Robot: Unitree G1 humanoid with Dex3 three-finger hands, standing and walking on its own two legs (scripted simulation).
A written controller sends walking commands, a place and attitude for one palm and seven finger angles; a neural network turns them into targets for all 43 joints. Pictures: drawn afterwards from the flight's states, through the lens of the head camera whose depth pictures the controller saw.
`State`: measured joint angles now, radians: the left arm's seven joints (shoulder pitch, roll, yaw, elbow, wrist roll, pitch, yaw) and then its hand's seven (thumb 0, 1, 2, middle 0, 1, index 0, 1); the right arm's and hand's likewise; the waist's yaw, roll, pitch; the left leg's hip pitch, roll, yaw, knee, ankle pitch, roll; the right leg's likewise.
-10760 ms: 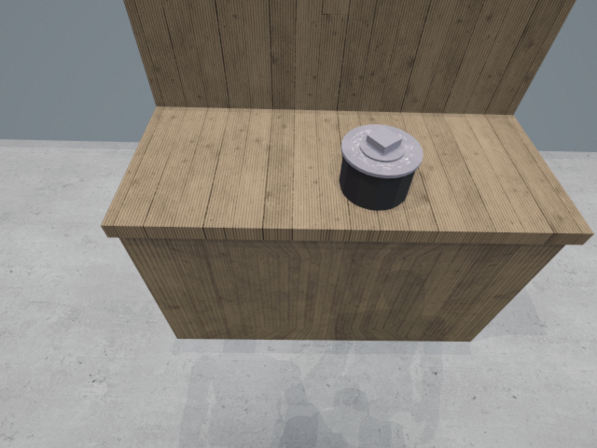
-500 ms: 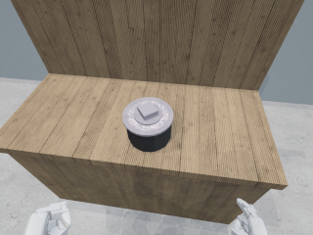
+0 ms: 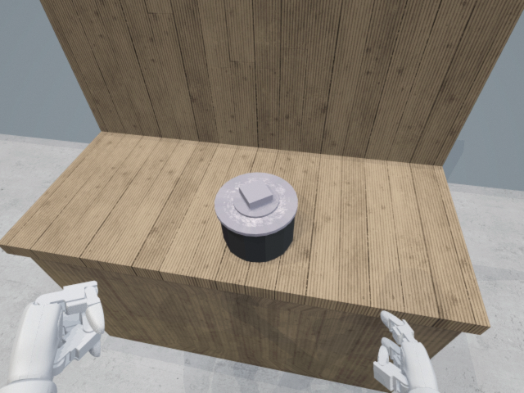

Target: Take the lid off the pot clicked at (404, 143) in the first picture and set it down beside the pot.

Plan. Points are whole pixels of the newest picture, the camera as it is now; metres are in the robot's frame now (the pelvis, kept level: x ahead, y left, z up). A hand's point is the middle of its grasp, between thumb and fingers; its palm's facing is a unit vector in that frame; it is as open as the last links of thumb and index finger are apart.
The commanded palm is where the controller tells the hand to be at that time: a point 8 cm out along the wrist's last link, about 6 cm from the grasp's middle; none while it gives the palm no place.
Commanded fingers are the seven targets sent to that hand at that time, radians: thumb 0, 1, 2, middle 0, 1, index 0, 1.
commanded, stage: reach forward and open the fingers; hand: left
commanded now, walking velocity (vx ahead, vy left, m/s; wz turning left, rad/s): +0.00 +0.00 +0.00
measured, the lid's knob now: (255, 193) +0.48 +0.09 +0.02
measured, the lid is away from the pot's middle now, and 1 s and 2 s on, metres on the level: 0.00 0.00 0.00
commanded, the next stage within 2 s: move the open hand above the knob in 1.18 s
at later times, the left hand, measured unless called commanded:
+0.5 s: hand (89, 320) +0.17 +0.25 +0.08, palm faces -0.29 -0.06 -0.95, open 3.5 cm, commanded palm +0.17 +0.25 +0.13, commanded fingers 0.00 0.24 1.14 -1.03 -0.72 -1.03 -0.72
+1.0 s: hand (107, 276) +0.23 +0.25 +0.09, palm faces -0.23 -0.04 -0.97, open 9.5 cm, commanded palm +0.22 +0.25 +0.15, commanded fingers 0.00 -0.28 1.31 -0.80 -0.08 -0.80 -0.08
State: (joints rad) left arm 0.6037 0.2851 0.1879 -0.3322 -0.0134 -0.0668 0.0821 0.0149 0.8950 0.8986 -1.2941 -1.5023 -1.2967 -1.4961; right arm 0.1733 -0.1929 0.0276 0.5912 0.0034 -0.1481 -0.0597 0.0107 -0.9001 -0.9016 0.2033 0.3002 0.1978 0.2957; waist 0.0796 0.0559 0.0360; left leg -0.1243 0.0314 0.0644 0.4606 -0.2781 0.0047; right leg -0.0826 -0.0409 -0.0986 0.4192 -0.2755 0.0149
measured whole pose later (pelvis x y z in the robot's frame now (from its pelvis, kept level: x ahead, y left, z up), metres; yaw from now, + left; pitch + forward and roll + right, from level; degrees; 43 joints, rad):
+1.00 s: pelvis -0.04 +0.01 +0.00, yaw +0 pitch -1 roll +0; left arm 0.07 0.61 0.01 -0.07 0.80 -0.05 -0.20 0.00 -0.17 1.26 -0.84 -0.21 -0.84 -0.20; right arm 0.13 -0.28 0.00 0.58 0.04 0.10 0.00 0.01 -0.90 -0.90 0.20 0.30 0.19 0.30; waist 0.05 0.12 0.04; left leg -0.20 0.00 0.08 0.39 -0.18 0.03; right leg -0.17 -0.06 -0.08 0.39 -0.19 0.02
